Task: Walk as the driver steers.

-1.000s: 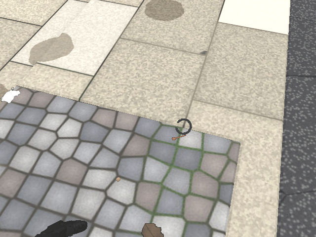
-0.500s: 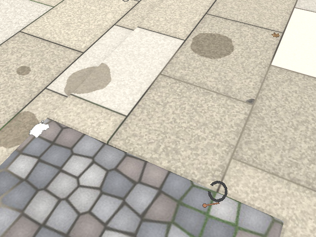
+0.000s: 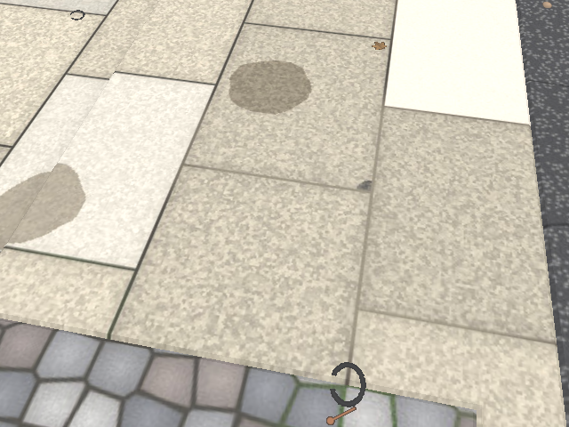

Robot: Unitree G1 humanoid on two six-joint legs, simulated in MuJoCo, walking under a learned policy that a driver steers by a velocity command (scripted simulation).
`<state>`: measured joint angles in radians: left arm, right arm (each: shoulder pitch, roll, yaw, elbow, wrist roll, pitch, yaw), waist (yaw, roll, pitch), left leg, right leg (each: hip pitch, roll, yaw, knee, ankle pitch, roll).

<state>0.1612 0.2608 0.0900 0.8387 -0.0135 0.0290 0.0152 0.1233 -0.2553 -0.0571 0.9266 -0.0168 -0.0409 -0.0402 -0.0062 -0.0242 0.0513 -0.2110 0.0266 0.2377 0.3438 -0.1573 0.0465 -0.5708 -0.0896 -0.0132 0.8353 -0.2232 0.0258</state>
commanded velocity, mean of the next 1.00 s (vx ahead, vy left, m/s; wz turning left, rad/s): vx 0.13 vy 0.00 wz -0.35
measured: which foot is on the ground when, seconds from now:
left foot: down 0.00-0.14, up 0.16-0.58, down 0.60-1.00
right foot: up 0.00-0.12, down 0.14-0.62, up 0.64-0.96, down 0.98-1.00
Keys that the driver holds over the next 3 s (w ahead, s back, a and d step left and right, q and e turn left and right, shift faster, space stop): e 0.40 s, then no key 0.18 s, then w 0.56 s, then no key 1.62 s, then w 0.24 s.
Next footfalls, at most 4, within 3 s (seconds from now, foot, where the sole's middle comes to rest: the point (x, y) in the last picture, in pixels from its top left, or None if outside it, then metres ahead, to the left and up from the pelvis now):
0.14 right None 0.09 -0.13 -0.78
0.60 left None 0.14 0.09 -0.78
0.98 right None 0.15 -0.20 -0.78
1.42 left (336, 407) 0.50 -0.09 -0.78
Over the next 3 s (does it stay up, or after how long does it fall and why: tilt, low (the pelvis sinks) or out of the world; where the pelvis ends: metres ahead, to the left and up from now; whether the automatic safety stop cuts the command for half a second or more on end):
stays up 0.43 -0.18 -0.02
